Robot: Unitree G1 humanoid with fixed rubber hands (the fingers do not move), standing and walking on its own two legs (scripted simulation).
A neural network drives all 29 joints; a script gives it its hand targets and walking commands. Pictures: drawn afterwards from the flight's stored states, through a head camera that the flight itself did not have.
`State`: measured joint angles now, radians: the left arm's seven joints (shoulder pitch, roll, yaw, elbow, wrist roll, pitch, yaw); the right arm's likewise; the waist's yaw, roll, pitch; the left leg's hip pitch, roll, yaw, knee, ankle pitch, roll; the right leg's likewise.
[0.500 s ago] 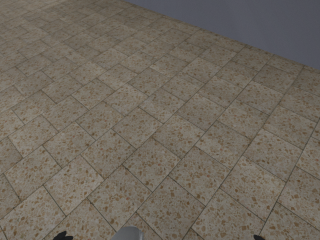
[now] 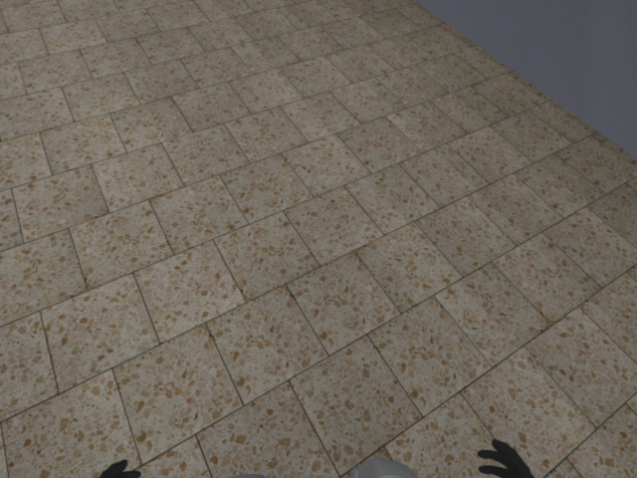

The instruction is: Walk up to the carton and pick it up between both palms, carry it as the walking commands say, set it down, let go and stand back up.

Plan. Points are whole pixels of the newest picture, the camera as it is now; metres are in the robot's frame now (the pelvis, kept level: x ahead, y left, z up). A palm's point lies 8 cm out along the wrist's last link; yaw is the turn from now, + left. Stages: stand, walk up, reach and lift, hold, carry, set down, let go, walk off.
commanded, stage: walk up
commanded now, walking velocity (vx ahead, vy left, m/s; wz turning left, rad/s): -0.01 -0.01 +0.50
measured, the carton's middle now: out of the picture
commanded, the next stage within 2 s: none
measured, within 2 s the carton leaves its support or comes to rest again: neither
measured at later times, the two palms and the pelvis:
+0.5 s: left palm out of the picture +0.06 +0.24 -0.10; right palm out of the picture +0.11 -0.32 -0.09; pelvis -0.03 -0.04 +0.01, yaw +13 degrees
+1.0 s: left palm out of the picture -0.11 +0.21 -0.10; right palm (475, 417) +0.21 -0.23 -0.11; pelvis -0.04 -0.06 +0.00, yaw +28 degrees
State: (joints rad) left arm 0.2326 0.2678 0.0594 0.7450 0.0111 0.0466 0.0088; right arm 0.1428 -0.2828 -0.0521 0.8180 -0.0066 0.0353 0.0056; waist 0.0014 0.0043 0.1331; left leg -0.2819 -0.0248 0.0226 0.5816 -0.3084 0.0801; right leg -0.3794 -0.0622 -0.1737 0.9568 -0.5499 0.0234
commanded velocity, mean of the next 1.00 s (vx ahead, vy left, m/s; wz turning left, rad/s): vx -0.01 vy -0.01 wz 0.50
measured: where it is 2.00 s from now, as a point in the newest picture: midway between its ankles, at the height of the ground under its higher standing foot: outside the picture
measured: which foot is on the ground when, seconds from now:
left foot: down 0.00-0.54, up 0.56-1.00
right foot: up 0.00-0.52, down 0.54-1.00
